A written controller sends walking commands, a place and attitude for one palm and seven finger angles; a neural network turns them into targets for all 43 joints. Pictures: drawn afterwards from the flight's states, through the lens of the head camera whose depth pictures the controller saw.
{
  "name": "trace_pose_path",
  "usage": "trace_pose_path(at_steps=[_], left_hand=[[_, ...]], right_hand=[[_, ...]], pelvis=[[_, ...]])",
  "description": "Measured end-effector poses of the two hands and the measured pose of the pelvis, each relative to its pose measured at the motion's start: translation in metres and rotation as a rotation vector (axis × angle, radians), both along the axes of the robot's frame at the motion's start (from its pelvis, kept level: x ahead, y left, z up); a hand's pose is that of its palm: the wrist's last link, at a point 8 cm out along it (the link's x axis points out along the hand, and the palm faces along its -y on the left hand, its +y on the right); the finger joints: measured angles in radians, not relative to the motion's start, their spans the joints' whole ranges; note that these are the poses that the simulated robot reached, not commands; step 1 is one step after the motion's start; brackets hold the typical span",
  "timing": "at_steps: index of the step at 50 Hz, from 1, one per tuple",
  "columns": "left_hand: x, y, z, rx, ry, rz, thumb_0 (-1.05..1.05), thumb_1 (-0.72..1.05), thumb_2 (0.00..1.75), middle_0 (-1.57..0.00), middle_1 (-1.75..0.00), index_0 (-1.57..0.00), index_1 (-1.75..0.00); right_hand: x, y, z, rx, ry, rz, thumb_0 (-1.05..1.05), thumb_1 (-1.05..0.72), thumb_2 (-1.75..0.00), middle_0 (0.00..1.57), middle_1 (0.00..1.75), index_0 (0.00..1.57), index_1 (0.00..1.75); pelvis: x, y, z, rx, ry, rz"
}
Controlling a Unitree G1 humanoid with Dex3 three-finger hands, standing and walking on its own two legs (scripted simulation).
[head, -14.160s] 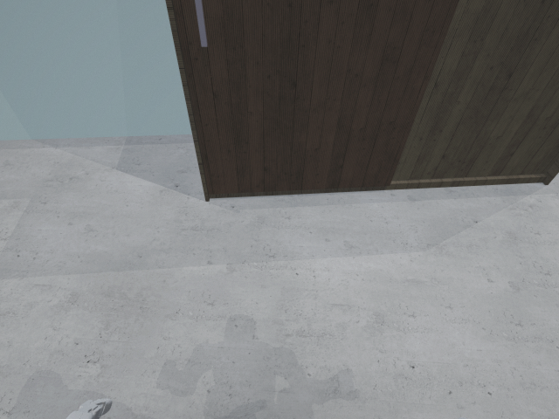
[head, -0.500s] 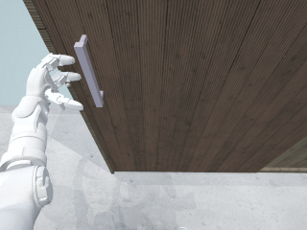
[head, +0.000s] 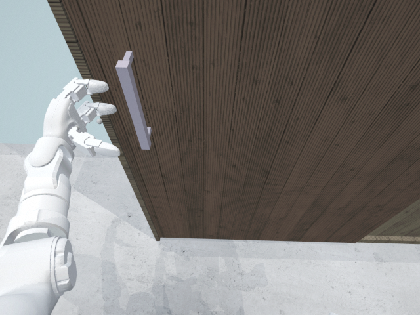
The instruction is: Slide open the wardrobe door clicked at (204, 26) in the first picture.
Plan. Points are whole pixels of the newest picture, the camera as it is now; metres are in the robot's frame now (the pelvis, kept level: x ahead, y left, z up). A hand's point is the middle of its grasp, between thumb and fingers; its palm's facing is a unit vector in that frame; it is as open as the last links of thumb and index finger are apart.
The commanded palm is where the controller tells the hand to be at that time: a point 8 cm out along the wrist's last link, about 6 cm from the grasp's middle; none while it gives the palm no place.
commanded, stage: move the hooked fingers beside the handle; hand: left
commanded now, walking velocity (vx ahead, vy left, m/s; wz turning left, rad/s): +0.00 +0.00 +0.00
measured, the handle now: (138, 105) +0.48 +0.15 +0.13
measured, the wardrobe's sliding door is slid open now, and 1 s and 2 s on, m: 0.00 0.00 0.00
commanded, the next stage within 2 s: feel for the door with the fingertips in 0.24 s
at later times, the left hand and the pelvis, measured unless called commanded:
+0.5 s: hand (110, 123) +0.43 +0.19 +0.13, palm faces -0.01 -1.00 -0.02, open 13.9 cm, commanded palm +0.40 +0.23 +0.13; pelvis +0.01 +0.00 +0.00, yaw +0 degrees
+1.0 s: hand (119, 117) +0.43 +0.17 +0.14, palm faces +0.01 -1.00 -0.04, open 14.0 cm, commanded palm +0.41 +0.22 +0.13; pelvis -0.01 -0.02 +0.00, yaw +0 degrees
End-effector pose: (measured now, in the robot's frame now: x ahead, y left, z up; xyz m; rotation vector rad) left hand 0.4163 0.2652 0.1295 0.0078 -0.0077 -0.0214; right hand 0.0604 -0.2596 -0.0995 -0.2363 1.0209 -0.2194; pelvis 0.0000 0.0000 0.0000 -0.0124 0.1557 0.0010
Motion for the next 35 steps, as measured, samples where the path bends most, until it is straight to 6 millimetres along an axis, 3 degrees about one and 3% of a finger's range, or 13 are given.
trace_pose_path(at_steps=[13,25,35], left_hand=[[-0.002,-0.004,-0.001,0.007,0.005,-0.006,-0.02,-0.50,0.30,-0.32,-1.22,-0.32,-1.21],[-0.004,-0.020,-0.002,0.008,0.006,0.012,-0.02,-0.50,0.30,-0.31,-1.21,-0.31,-1.21],[-0.011,-0.053,0.005,-0.001,-0.017,-0.025,-0.02,-0.50,0.30,-0.30,-1.20,-0.30,-1.20]], right_hand=[[0.025,0.008,0.002,0.022,-0.042,0.022,0.01,-0.90,-0.89,0.21,0.30,0.20,0.30],[0.031,0.004,0.003,0.027,-0.058,0.022,0.01,-0.90,-0.89,0.21,0.30,0.20,0.30],[0.032,0.002,0.002,0.051,-0.076,0.019,0.01,-0.90,-0.89,0.21,0.30,0.20,0.30]], pelvis=[[0.008,0.002,0.002,-0.002,-0.007,0.000],[0.009,-0.002,0.003,0.001,-0.023,0.000],[0.008,-0.007,0.005,0.007,-0.042,-0.002]])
